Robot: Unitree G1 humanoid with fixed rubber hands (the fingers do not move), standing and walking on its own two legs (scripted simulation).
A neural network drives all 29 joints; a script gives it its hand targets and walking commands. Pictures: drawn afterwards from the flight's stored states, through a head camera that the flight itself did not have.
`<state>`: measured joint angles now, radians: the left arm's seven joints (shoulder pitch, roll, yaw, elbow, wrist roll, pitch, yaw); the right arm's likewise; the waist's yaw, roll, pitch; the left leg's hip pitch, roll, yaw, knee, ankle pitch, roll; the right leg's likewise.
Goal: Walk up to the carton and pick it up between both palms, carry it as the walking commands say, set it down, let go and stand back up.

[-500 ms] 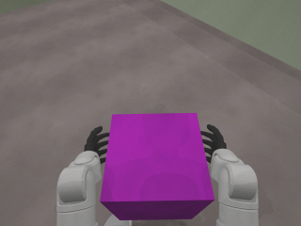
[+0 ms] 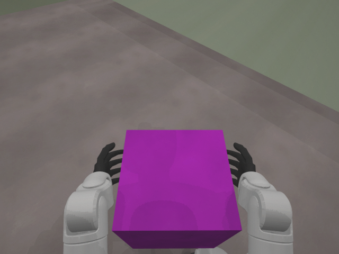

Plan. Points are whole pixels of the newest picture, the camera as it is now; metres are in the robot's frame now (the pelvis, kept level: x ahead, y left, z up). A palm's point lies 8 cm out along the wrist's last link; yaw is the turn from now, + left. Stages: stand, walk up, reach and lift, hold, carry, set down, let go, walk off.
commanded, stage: carry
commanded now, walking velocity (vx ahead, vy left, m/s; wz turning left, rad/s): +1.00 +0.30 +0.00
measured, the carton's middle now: (174, 194) +0.26 +0.00 +0.00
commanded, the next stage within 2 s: none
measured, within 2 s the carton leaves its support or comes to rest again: neither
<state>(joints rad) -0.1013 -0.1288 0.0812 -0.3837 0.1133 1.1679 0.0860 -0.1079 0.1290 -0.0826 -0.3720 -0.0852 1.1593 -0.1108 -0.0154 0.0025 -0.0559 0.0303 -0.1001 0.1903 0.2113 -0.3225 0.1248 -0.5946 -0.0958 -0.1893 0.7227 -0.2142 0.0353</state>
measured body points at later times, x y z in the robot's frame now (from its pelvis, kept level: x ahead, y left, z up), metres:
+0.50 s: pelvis +0.47 +0.17 -0.01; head +0.50 +0.14 +0.44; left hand +0.74 +0.34 +0.07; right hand +0.77 +0.04 +0.06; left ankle +0.63 +0.33 -0.72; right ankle +0.27 -0.02 -0.73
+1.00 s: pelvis +0.93 +0.34 -0.01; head +0.94 +0.35 +0.44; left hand +1.18 +0.53 +0.06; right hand +1.22 +0.23 +0.06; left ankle +0.71 +0.33 -0.65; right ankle +1.05 +0.32 -0.74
